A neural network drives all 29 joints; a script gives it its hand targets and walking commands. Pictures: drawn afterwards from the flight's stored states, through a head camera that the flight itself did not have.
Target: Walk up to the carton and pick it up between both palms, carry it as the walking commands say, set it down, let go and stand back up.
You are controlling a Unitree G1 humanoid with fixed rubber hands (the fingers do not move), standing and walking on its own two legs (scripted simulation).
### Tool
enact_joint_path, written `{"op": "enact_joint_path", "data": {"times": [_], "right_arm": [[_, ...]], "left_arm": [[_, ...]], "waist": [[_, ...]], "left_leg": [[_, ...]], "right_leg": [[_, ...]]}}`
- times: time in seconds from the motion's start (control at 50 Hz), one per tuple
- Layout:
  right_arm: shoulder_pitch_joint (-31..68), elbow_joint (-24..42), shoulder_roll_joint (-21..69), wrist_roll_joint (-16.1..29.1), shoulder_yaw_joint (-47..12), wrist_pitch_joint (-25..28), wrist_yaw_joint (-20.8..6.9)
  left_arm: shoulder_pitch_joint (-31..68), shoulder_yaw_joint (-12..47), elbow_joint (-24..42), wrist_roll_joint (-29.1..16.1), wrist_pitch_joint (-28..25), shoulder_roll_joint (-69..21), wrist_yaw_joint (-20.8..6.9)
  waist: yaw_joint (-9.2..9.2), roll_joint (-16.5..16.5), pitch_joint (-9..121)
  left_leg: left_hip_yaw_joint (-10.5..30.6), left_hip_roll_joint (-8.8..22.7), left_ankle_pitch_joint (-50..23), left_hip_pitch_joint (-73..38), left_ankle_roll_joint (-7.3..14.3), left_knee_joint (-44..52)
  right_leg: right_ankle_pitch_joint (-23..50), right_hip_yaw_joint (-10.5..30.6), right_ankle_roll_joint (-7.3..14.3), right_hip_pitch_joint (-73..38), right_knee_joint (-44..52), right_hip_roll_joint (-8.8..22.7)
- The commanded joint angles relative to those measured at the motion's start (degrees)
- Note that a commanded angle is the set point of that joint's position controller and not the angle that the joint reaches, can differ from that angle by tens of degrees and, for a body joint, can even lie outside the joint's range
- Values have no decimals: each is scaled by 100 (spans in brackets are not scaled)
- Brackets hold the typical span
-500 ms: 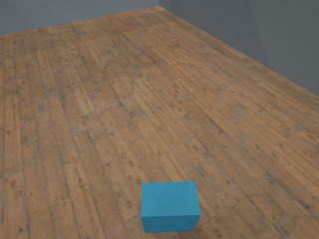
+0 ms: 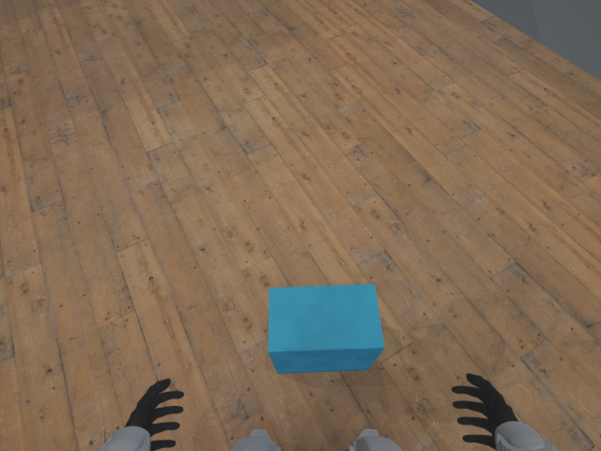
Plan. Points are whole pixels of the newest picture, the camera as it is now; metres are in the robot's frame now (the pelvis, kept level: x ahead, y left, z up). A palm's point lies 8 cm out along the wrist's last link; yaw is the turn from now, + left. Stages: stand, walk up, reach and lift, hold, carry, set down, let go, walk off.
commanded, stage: reach and lift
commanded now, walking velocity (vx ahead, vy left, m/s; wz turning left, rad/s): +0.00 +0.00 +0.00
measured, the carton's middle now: (322, 332) +0.43 -0.03 -0.59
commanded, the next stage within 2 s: none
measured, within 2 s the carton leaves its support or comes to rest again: neither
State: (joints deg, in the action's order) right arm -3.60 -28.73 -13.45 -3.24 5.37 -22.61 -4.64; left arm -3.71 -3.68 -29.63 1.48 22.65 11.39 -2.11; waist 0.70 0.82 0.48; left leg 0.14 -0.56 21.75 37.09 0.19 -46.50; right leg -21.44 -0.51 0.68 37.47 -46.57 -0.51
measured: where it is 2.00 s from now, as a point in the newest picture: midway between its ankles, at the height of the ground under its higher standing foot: outside the picture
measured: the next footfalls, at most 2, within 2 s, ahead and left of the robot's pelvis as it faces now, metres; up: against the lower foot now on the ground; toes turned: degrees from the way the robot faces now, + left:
none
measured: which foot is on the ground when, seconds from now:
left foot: down 0.00-1.00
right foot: down 0.00-1.00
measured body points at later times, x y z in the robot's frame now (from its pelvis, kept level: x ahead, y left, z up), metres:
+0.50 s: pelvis -0.06 +0.00 -0.04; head +0.11 +0.00 +0.37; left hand +0.26 +0.24 -0.14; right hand +0.29 -0.25 -0.14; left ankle +0.01 +0.12 -0.70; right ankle +0.01 -0.11 -0.70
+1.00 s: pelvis -0.06 +0.00 -0.08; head +0.21 -0.01 +0.28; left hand +0.42 +0.22 -0.17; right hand +0.43 -0.25 -0.17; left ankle +0.01 +0.12 -0.70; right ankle +0.01 -0.11 -0.70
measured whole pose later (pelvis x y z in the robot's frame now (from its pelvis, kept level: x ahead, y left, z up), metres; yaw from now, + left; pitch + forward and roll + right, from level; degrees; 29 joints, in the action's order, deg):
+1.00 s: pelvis -0.06 +0.00 -0.08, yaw +0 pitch +39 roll +1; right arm 54.9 -51.5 -22.6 2.9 14.6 -10.0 -5.7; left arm 53.7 -17.0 -48.9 -2.6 10.5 15.8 0.5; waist 0.3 0.1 2.2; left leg -0.6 -1.2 19.5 81.0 0.1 -62.0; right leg -19.3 1.1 0.3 82.1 -62.9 -0.7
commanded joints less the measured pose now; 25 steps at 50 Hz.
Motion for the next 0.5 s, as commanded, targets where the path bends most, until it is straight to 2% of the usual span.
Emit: {"op": "enact_joint_path", "data": {"times": [0.0, 0.1, 0.2, 0.28, 0.38, 0.48], "right_arm": [[332, 468, -751, 39, 192, 221, 23], [720, 334, -796, 84, 121, 312, 28], [1655, 201, -898, 96, 196, 309, 11], [2448, -47, -1054, 154, 298, 289, -30], [3458, -421, -1302, 302, 403, 258, -76], [4448, -888, -1490, 378, 553, 274, -143]], "left_arm": [[167, -216, 438, -76, -210, 615, 43], [398, -310, 417, -177, -309, 607, 97], [1227, -335, 517, -321, -312, 675, 141], [1967, -358, 466, -455, -261, 731, 207], [2997, -417, 193, -576, -151, 809, 280], [4099, -600, -166, -618, -88, 828, 356]], "waist": [[23, -215, 1997], [36, -314, 1872], [-20, -254, 1715], [-26, -219, 1790], [-23, -230, 1988], [-41, -146, 2400]], "left_leg": [[-46, -253, -2109, -274, -131, 139], [-93, -264, -1617, 103, -130, 75], [-123, -233, -874, 276, -122, -1], [-144, -218, -482, 313, -134, -113], [-144, -209, -208, 474, -146, -269], [-56, -188, -125, 568, -180, -436]], "right_leg": [[2432, 194, -189, -1130, 22, -129], [1836, 196, -181, -764, -61, -84], [772, 98, -140, -333, -81, -48], [220, 27, -114, -71, -154, -33], [-76, -39, -96, 356, -310, -36], [-50, -78, -85, 870, -487, -26]]}}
